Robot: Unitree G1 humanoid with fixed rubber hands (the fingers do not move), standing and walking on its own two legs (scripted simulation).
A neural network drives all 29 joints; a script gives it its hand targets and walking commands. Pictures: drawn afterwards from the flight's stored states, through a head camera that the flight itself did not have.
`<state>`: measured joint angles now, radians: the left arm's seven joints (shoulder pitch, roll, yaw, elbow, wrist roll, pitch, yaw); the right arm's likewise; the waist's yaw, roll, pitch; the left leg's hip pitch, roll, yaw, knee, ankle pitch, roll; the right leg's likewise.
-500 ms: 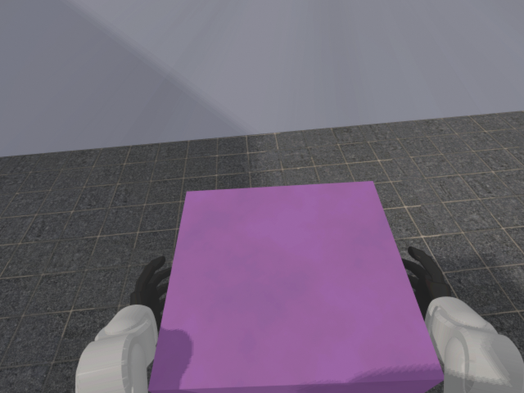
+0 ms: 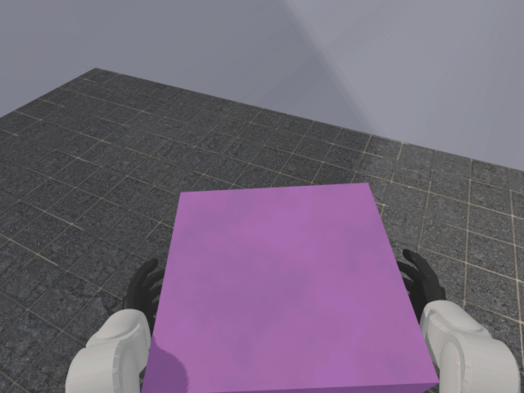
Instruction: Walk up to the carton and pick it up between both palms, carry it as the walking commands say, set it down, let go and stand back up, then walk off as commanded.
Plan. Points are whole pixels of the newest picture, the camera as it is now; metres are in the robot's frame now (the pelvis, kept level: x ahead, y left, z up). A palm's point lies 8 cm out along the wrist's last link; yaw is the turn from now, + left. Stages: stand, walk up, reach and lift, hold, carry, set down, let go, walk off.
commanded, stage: carry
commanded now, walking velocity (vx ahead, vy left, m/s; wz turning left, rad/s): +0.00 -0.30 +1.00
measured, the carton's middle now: (280, 308) +0.27 +0.00 +0.00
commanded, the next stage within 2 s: none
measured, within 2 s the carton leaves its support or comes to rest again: neither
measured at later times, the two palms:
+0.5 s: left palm out of the picture +0.11 +0.11 +0.06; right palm (422, 260) +0.32 -0.21 +0.07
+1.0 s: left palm out of the picture +0.06 -0.03 +0.06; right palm (396, 217) +0.40 -0.20 +0.06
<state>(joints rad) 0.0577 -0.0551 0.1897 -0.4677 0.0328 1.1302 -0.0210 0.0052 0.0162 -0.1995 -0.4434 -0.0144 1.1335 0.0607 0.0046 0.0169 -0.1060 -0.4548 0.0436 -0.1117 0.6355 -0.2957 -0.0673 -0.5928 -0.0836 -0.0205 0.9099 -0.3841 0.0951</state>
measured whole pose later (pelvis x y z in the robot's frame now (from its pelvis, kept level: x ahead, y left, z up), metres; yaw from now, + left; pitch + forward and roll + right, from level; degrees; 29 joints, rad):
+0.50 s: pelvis +0.02 -0.17 +0.00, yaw +30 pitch +6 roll +0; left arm 0.06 -0.07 0.20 -0.47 0.04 1.15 -0.02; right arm 0.01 0.02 -0.20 -0.43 -0.01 1.13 0.06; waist 0.02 -0.01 -0.08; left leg -0.43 0.03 -0.01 0.63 -0.31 -0.02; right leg -0.62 -0.09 -0.07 1.06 -0.40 0.09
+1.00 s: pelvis +0.12 -0.32 +0.00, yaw +60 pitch +6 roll +1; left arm 0.06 -0.06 0.21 -0.50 0.06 1.15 -0.03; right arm -0.02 0.02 -0.18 -0.41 -0.01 1.12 0.06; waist 0.01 -0.03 -0.06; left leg -0.40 0.01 0.11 0.64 -0.34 0.03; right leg -0.55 -0.09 -0.17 1.01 -0.48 0.05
